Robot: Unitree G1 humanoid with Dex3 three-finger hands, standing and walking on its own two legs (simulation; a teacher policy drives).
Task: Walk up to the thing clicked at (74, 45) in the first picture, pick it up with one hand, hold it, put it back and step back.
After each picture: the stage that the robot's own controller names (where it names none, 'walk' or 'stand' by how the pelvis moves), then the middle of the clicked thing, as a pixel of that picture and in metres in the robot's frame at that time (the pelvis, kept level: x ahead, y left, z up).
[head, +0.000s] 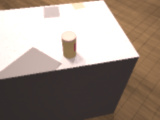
stand; (69, 45) +0.58 +0.07 -0.01
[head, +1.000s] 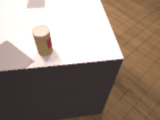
walk; (43, 41) +0.53 +0.18 +0.02
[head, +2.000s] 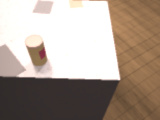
stand; (37, 51) +0.49 +0.19 +0.02
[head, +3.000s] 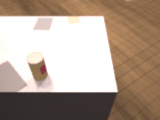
stand; (37, 66) +0.46 +0.20 -0.02
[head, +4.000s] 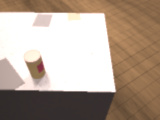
stand; (35, 64) +0.46 +0.21 -0.02
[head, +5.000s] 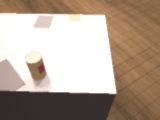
stand; (36, 66) +0.46 +0.20 -0.02
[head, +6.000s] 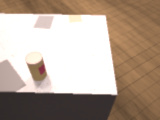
stand; (36, 66) +0.46 +0.20 -0.02
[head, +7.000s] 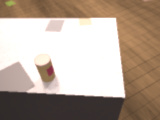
rise first; (45, 68) +0.45 +0.20 -0.01
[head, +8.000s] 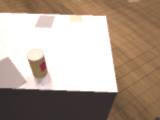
go down; (38, 63) +0.48 +0.18 -0.01
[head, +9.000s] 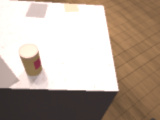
go down; (31, 60) +0.45 +0.18 +0.01
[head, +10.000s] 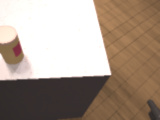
close in; (9, 46) +0.46 +0.20 +0.05
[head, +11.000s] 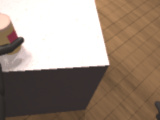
close; (5, 35) +0.49 +0.20 +0.06
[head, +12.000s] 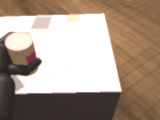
lift; (23, 55) +0.36 +0.17 +0.18
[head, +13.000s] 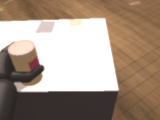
hold; (27, 63) +0.33 +0.17 +0.18
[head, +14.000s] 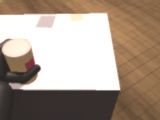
hold; (22, 62) +0.32 +0.18 +0.17
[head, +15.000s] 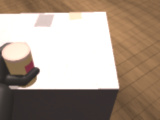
hold; (21, 66) +0.32 +0.18 +0.16
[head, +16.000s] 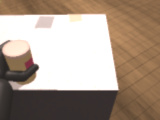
crouch; (21, 63) +0.34 +0.19 +0.16
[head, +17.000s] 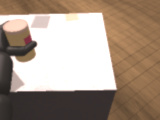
crouch; (21, 41) +0.42 +0.19 +0.17
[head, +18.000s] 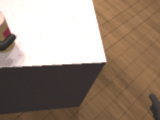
lower; out of the picture +0.49 +0.21 +0.06
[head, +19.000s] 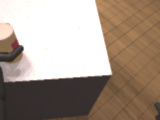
lower; (7, 44) +0.46 +0.20 +0.06
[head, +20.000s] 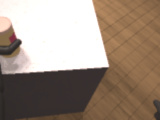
lower; (5, 38) +0.48 +0.20 +0.06
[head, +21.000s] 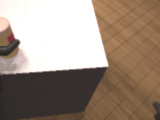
lower; (3, 38) +0.48 +0.20 +0.06
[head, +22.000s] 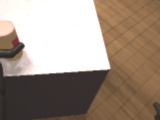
loosen; (8, 42) +0.47 +0.20 +0.06
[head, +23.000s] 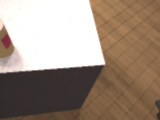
withdraw; out of the picture +0.48 +0.21 +0.06
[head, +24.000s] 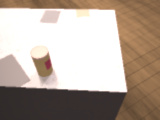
sink last; (42, 61) +0.45 +0.19 +0.02
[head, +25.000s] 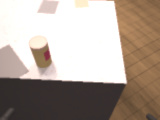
stand; (41, 52) +0.47 +0.18 +0.03
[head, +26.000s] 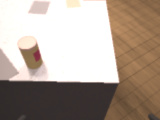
stand; (31, 53) +0.46 +0.21 +0.04
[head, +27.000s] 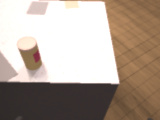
stand; (30, 54) +0.46 +0.20 +0.05
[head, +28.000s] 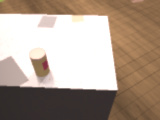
stand; (40, 62) +0.48 +0.20 -0.01
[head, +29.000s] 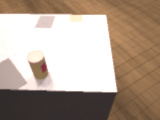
stand; (38, 65) +0.47 +0.20 -0.02
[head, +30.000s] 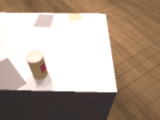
stand; (37, 65) +0.46 +0.20 -0.02
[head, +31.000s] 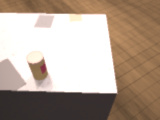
walk; (37, 66) +0.46 +0.20 -0.02
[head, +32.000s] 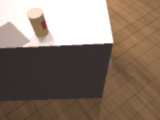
walk; (38, 23) +0.63 +0.21 +0.00
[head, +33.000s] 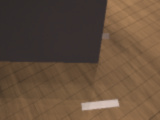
walk; out of the picture +0.99 +0.17 +0.01
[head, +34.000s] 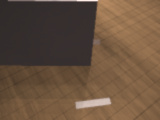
stand; out of the picture +1.09 +0.21 +0.01
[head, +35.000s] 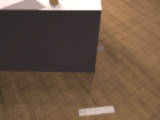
stand; out of the picture +1.07 +0.20 -0.02
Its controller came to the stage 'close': yes
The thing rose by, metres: 0.23
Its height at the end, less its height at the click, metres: +0.00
